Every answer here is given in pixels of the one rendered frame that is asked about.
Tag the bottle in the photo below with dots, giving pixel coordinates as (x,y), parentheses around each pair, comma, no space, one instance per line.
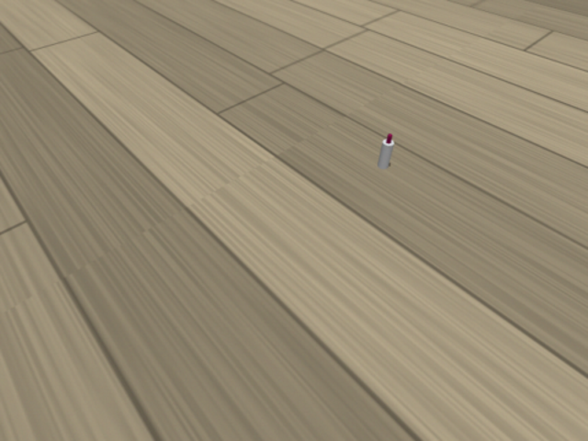
(385,152)

